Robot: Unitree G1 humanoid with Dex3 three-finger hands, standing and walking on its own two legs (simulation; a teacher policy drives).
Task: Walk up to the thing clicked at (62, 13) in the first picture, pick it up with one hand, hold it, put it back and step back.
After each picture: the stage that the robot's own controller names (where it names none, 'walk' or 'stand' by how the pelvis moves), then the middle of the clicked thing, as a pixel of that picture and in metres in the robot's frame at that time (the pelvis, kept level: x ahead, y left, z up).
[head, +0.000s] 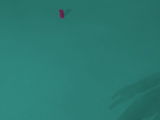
stand; (61, 13) +2.10 +0.32 -0.72
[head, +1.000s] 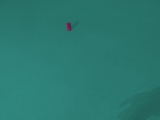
walk; (69, 26) +2.00 +0.36 -0.72
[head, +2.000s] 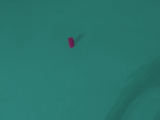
walk; (71, 42) +1.42 +0.26 -0.72
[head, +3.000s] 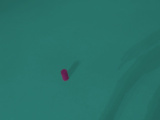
walk; (64, 75) +0.97 +0.26 -0.72
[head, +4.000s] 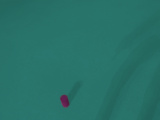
walk; (64, 101) +0.65 +0.24 -0.72
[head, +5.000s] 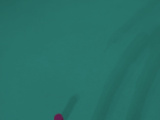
stand; out of the picture +0.46 +0.22 -0.70
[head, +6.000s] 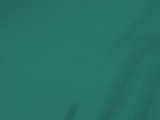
stand; out of the picture +0.43 +0.20 -0.72
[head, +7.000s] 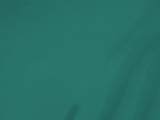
stand; out of the picture +0.42 +0.19 -0.73
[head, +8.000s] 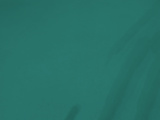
stand; out of the picture +0.41 +0.19 -0.73
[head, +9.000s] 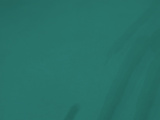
stand; out of the picture +0.41 +0.19 -0.73
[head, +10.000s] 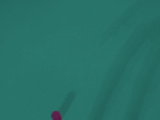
go down; (56, 117) +0.42 +0.20 -0.71
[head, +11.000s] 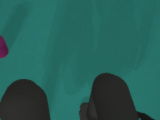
go down; out of the picture +0.47 +0.29 -0.29
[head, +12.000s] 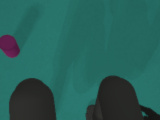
close in; (9, 47) +0.47 +0.29 -0.29
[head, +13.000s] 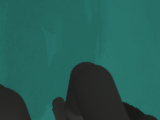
close in; out of the picture +0.45 +0.33 -0.22
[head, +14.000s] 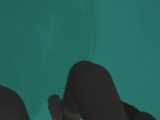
close; out of the picture +0.44 +0.33 -0.23
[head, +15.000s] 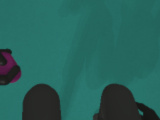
lift; (7, 69) +0.36 +0.27 -0.08
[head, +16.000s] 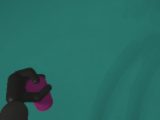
hold; (40, 94) +0.32 +0.16 +0.02
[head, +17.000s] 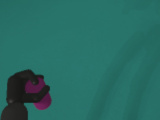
hold; (39, 94) +0.33 +0.17 -0.02
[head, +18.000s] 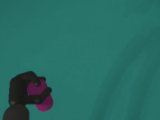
hold; (41, 96) +0.32 +0.17 -0.01
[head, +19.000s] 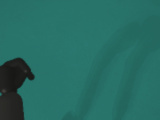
crouch; out of the picture +0.21 +0.11 -0.62
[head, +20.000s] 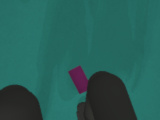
lower; (79, 79) +0.35 -0.09 -0.29
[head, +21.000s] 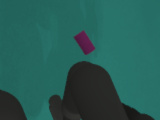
lower; (84, 42) +0.51 -0.29 -0.25
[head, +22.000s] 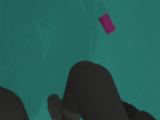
lower; (107, 23) +0.66 -0.50 -0.25
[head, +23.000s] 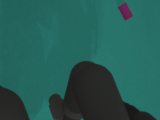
lower; (125, 11) +0.80 -0.72 -0.25
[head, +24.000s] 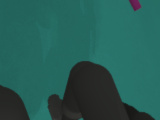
lower; (135, 3) +0.94 -0.94 -0.25
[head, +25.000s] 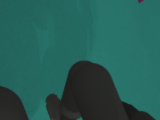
open; out of the picture +1.09 -1.14 -0.25
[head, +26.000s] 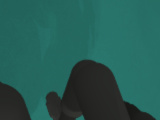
rise; out of the picture +1.24 -1.35 -0.25
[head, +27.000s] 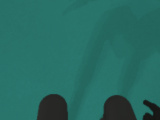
walk; out of the picture +0.86 -1.83 -0.47
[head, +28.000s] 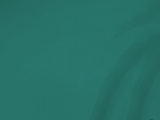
stand; out of the picture +0.72 -2.13 -0.69
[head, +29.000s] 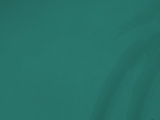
stand; out of the picture +0.81 -2.34 -0.69
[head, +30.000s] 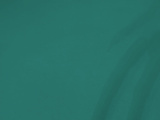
stand; out of the picture +0.87 -2.58 -0.71
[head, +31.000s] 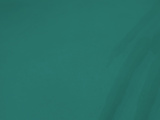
stand; out of the picture +0.92 -2.80 -0.75
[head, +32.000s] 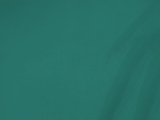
stand; out of the picture +0.98 -3.01 -0.75
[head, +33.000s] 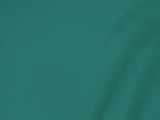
walk; out of the picture +1.04 -3.24 -0.73
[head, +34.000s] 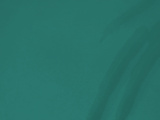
walk; out of the picture +1.42 -3.49 -0.72
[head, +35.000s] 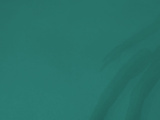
stand; out of the picture +1.83 -3.61 -0.73
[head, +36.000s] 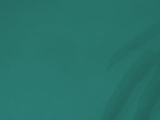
stand; out of the picture +1.87 -3.82 -0.73
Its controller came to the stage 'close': yes
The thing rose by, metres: 0.68
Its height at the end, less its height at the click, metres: -0.02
